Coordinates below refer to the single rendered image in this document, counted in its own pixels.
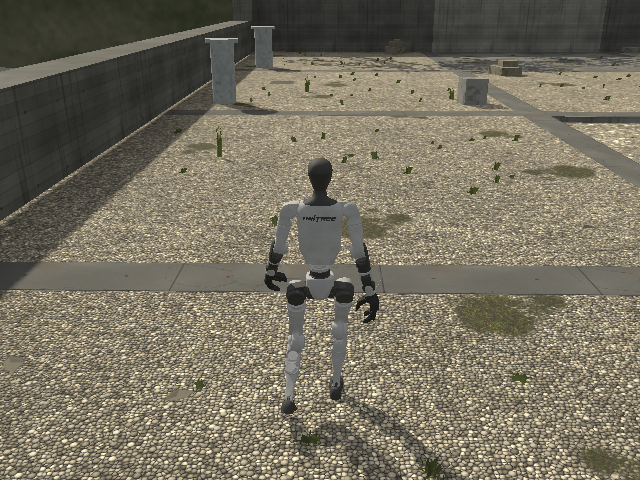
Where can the right robot upper arm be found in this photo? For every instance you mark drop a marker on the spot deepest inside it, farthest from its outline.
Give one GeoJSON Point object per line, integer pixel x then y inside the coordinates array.
{"type": "Point", "coordinates": [351, 212]}

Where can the right robot hand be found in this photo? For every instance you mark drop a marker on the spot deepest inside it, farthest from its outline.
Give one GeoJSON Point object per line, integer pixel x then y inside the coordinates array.
{"type": "Point", "coordinates": [374, 306]}

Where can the left robot forearm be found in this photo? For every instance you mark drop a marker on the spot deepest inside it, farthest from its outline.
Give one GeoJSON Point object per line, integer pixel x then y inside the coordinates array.
{"type": "Point", "coordinates": [273, 261]}

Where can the right robot forearm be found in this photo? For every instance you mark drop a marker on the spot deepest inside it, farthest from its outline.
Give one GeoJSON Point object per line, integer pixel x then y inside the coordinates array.
{"type": "Point", "coordinates": [365, 274]}

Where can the left robot upper arm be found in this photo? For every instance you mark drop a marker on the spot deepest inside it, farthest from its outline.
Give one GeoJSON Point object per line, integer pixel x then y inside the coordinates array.
{"type": "Point", "coordinates": [288, 211]}

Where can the right robot thigh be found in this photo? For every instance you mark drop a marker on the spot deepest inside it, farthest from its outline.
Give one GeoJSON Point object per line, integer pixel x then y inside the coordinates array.
{"type": "Point", "coordinates": [343, 297]}

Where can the humanoid robot head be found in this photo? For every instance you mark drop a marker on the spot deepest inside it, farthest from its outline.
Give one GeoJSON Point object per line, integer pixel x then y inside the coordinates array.
{"type": "Point", "coordinates": [320, 173]}

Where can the left robot hand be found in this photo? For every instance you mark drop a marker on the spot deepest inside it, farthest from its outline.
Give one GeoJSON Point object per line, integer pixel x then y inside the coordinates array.
{"type": "Point", "coordinates": [277, 277]}

